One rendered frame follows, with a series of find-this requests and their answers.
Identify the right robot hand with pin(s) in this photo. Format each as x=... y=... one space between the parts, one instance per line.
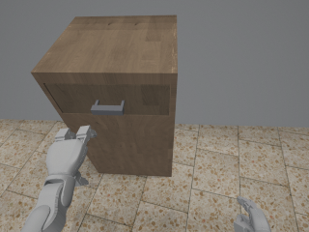
x=256 y=220

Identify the robot left forearm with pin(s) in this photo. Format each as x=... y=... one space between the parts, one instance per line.
x=50 y=212

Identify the cabinet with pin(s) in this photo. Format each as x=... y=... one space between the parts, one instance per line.
x=119 y=49

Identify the drawer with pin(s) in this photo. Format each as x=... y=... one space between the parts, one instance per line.
x=140 y=99

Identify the left robot hand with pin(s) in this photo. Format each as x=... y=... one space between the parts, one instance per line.
x=67 y=153

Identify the handle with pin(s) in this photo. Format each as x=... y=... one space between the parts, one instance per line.
x=113 y=110

